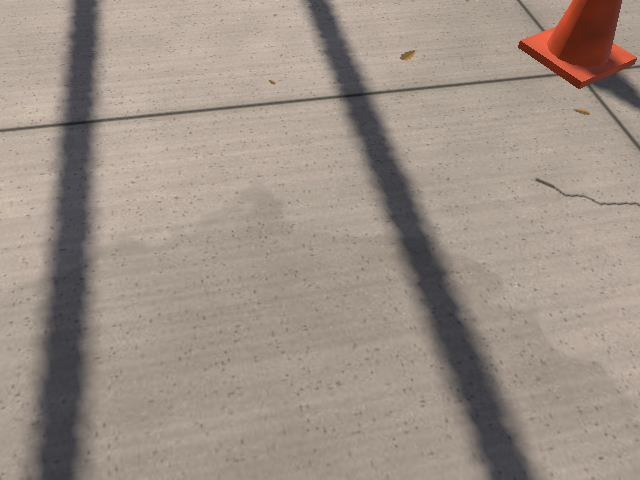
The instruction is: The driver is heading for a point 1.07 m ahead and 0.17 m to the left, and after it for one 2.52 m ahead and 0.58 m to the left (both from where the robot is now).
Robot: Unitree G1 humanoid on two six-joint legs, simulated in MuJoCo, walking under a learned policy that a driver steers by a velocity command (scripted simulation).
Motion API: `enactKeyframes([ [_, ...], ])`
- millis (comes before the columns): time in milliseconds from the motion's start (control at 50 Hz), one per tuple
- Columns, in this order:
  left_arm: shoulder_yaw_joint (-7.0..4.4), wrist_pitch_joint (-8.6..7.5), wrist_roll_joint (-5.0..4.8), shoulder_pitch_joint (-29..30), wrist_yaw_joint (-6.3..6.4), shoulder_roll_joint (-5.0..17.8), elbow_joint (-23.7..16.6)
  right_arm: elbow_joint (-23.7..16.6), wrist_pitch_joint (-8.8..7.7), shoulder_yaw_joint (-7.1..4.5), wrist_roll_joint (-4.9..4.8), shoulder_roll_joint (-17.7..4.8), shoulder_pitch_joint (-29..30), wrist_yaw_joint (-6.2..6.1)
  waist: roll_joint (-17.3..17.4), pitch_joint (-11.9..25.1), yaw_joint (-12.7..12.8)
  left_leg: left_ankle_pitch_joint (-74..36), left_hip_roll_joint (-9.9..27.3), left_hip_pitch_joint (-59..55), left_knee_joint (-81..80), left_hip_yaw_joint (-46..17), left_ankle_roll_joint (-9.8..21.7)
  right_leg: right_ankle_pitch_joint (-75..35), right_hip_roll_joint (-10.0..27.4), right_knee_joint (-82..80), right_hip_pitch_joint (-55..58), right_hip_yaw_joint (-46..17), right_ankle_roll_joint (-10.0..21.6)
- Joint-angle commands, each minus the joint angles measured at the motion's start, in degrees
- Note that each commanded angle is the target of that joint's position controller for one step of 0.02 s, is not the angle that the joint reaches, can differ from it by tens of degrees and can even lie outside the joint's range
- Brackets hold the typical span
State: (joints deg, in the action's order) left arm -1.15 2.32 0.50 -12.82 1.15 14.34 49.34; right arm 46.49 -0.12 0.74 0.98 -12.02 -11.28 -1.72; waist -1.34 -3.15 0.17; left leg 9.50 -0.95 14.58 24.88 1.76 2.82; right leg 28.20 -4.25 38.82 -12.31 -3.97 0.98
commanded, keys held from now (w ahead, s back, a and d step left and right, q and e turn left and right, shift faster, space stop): no key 0.82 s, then w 0.18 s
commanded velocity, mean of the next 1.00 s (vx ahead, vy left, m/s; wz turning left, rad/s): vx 0.04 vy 0.00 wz -0.02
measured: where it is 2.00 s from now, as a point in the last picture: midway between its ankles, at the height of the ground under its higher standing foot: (291, 439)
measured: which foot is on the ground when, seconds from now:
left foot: down 0.00-1.00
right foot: up 0.00-0.08, down 0.10-1.00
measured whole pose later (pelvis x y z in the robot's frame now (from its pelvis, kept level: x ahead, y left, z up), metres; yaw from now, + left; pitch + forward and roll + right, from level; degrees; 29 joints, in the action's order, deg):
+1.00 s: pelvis +0.04 -0.02 +0.00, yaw +1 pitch -1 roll +0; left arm -1.0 -0.3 1.0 -21.4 2.1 10.6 65.1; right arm 63.9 0.4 -0.5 2.0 -10.8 -17.5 -0.6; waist -0.1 0.9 0.7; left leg 22.7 0.0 16.7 37.9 1.9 2.7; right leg 19.0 -2.8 23.0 -3.6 -2.7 3.5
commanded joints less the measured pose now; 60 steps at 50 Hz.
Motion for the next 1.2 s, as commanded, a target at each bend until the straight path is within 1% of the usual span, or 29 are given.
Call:
enactKeyframes([
  [20,-0.63,0.39,-0.05,-5.9,0.09,3.5,1.2,-1.4,-0.13,-1.74,-0.02,-8.4,0.9,-0.11,9.1,5.3,1.4,-14.4,11.2,-4.0,-8.2,-11.5,6.0,-5.2,1.5,-6.1,3.1,1.4,-1.6],
  [60,-0.3,0.16,0.0,-6.0,0.34,2.9,2.8,-0.5,0.18,-2.01,-0.54,-9.0,1.2,0.05,8.1,5.1,1.9,-6.3,10.0,-2.6,-7.6,-11.0,4.5,-14.0,1.9,-15.1,6.6,2.4,-1.4],
  [80,-0.25,-0.1,0.32,-4.8,0.44,3.6,3.1,0.0,0.2,-2.12,-0.55,-9.1,0.6,0.16,7.4,4.5,1.4,-0.8,9.5,-0.6,-8.1,-11.4,2.9,-18.0,3.2,-17.4,8.3,0.7,-1.2],
  [100,-0.27,-0.52,0.86,-3.6,0.53,4.7,2.9,0.4,0.17,-2.13,-0.57,-8.7,0.2,0.36,6.6,3.9,0.7,5.1,9.0,1.4,-8.9,-11.8,1.1,-19.2,5.9,-18.2,9.0,-2.3,-0.8],
  [120,-0.44,-0.89,0.85,-2.6,0.51,6.3,3.2,0.6,0.29,-2.31,-0.63,-8.5,-0.3,0.65,4.8,1.7,-0.6,9.2,7.0,1.9,-9.8,-10.7,0.1,-17.5,7.5,-17.8,5.7,-4.0,0.0],
  [140,-0.54,-1.15,0.24,-2.5,0.31,6.3,4.5,1.4,0.52,-2.36,-0.75,-8.0,0.0,0.81,1.4,-0.8,-0.6,8.4,5.7,-0.8,-9.4,-8.9,-0.2,-14.1,7.2,-18.3,0.0,-4.2,0.7],
  [160,-0.19,-1.6,0.17,-2.4,0.28,5.1,5.1,2.2,0.57,-2.43,-0.59,-7.9,-0.1,0.8,0.6,-0.7,-0.5,5.5,5.8,-3.6,-7.8,-8.6,-0.1,-13.7,7.4,-19.7,-1.6,-4.5,0.8],
  [200,-0.04,-2.28,0.22,-2.3,0.59,4.9,6.4,3.8,0.37,-2.57,-0.47,-7.7,-1.2,0.8,-1.0,0.7,-1.1,-0.4,5.8,-6.6,-5.6,-7.9,0.3,-15.6,7.8,-21.3,-1.6,-5.0,1.0],
  [240,0.1,-2.75,0.1,-2.3,0.79,4.9,7.3,5.2,0.1,-2.61,-0.43,-7.5,-1.6,0.81,-0.6,1.6,-1.3,-3.4,5.8,-7.7,-5.0,-7.6,0.4,-17.3,8.1,-21.7,-0.8,-5.2,1.2],
  [360,0.51,-2.83,0.04,-3.3,1.02,4.3,10.2,9.1,0.36,-2.42,-0.51,-6.8,-2.2,0.67,0.3,0.2,-1.1,-3.2,5.5,-7.2,-5.6,-7.1,-0.4,-17.0,8.5,-22.8,-0.4,-5.3,1.9],
  [500,0.91,-2.92,-0.04,-4.5,1.17,3.4,12.5,12.9,0.37,-1.91,-0.51,-6.1,-3.6,0.38,1.0,-0.2,-0.8,-4.0,5.6,-6.6,-5.7,-7.0,-1.0,-18.3,8.5,-22.9,0.8,-4.8,2.4],
  [820,1.41,-3.1,-0.13,-6.7,1.47,0.8,15.3,17.8,0.37,-1.22,-0.47,-3.6,-6.4,-0.27,1.0,-0.7,-0.8,-5.5,5.8,-6.2,-4.9,-6.9,-1.3,-21.1,8.2,-22.3,1.5,-4.0,2.6],
  [840,1.46,-3.09,-0.04,-7.4,1.46,0.6,15.6,18.1,0.43,-1.12,-0.4,-3.1,-6.8,-0.25,0.8,0.4,-0.7,-1.4,5.2,-6.7,-4.9,-6.5,-1.3,-15.8,7.9,-23.2,1.7,-4.1,2.8],
  [860,1.1,-2.95,0.04,-7.9,1.45,1.4,15.7,18.0,0.56,-1.28,-0.27,-3.3,-6.5,-0.19,0.0,-0.3,-0.5,4.1,3.8,-5.7,-3.4,-5.4,-1.1,-8.5,7.5,-24.0,0.9,-4.6,3.5],
  [880,0.42,-2.64,0.01,-8.4,1.42,2.9,15.6,17.6,0.71,-1.55,-0.09,-3.6,-6.2,-0.06,-1.7,-1.2,-0.1,11.3,1.7,-3.5,-0.2,-3.6,-0.6,1.4,7.5,-24.6,0.2,-6.1,4.8],
  [900,-0.18,-2.3,0.07,-9.3,1.32,4.0,15.4,16.9,0.83,-1.73,0.28,-3.5,-5.2,0.22,-3.7,-3.2,0.5,16.9,-0.1,0.9,3.4,-2.0,-0.2,10.7,9.0,-26.3,-0.5,-9.3,6.6],
  [920,-0.68,-2.11,0.08,-11.1,1.23,4.7,15.5,15.8,0.8,-1.73,0.69,-2.9,-3.4,0.57,-5.3,-6.0,1.7,18.4,-1.3,6.3,7.7,-0.4,-0.1,17.4,12.0,-29.1,-0.2,-13.7,8.6],
  [940,-1.14,-2.13,0.16,-12.4,1.2,5.3,15.6,14.7,0.49,-1.47,1.25,-1.6,-2.0,0.92,-7.1,-8.4,2.3,16.8,-0.9,10.2,11.9,1.5,-0.1,20.2,15.9,-31.2,0.3,-18.1,10.8],
  [960,-1.36,-2.39,0.31,-12.9,1.15,4.9,15.6,13.6,-0.07,-1.45,1.5,-1.3,-0.8,1.17,-7.3,-9.9,2.7,14.9,1.0,13.0,15.5,1.3,0.2,18.9,18.6,-32.4,0.5,-20.8,12.5],
  [980,-1.53,-2.83,0.67,-13.4,1.06,4.7,15.6,12.6,-0.74,-1.69,1.37,-1.8,0.2,1.38,-6.8,-10.2,2.8,15.4,2.1,15.7,17.9,0.6,0.6,15.3,19.8,-32.6,2.2,-21.8,13.5],
  [1020,-1.97,-3.9,1.04,-13.3,0.85,4.8,15.3,10.9,-2.18,-2.2,0.93,-2.8,1.0,1.94,-5.6,-9.4,2.2,16.1,3.5,17.9,17.0,0.0,1.1,6.6,19.8,-30.9,6.2,-19.8,13.7],
  [1060,-2.28,-4.71,0.65,-11.8,0.67,4.8,14.8,10.6,-3.28,-2.65,0.11,-2.7,-1.1,2.37,-5.3,-7.5,0.3,12.2,2.5,10.7,10.6,1.7,1.4,-0.8,17.7,-28.2,4.8,-15.2,12.2],
  [1080,-2.33,-4.9,0.16,-9.5,0.59,4.8,14.1,11.8,-3.6,-2.81,-0.22,-1.9,-5.7,2.44,-4.6,-6.4,-2.6,7.9,1.0,1.2,4.8,3.4,1.7,-3.9,15.7,-25.4,-0.3,-11.7,10.7],
  [1100,-2.2,-5.16,0.08,-8.0,0.45,4.2,13.5,14.4,-3.75,-3.39,-0.44,-2.0,-12.6,2.26,-2.3,-4.4,-5.5,6.3,-1.3,-10.8,0.8,4.0,1.5,-7.7,12.9,-20.2,-6.5,-8.4,9.2],
  [1120,-1.5,-5.88,0.3,-6.7,0.04,2.0,12.4,16.3,-4.17,-4.53,0.1,-5.0,-20.0,1.66,5.4,-1.6,-8.6,10.7,4.5,-21.6,-4.8,-5.2,2.4,-11.7,8.2,-7.1,-13.6,-2.2,7.0],
  [1140,-0.33,-6.56,0.14,-6.7,-0.6,-2.6,9.6,17.7,-4.06,-6.3,-0.01,-12.3,-28.4,1.32,21.3,3.2,-10.0,25.6,19.7,-29.4,-15.5,-31.3,7.7,-1.2,0.0,12.3,-24.5,7.1,3.8],
  [1160,-1.51,-6.33,1.91,-4.6,-0.88,2.4,8.9,18.5,-3.18,-5.66,-0.08,-9.5,-26.7,1.37,13.9,-0.3,-7.3,30.6,22.9,-23.3,-17.7,-38.6,9.8,2.3,2.2,23.1,-28.2,3.6,4.6],
  [1180,-1.55,-6.35,2.0,-3.2,-1.48,1.7,8.7,15.8,-3.2,-4.9,0.21,-7.1,-19.3,1.58,6.4,-5.1,-4.0,30.0,21.4,-17.6,-17.3,-33.3,9.3,-3.5,5.7,26.9,-29.6,1.9,5.3],
  [1200,-1.14,-6.7,1.49,-3.4,-2.07,0.0,9.1,14.0,-3.66,-4.57,0.3,-6.1,-14.5,1.78,3.6,-6.0,-2.2,23.0,19.0,-13.8,-17.9,-27.6,8.5,-9.0,7.5,26.6,-28.0,1.5,5.2],
])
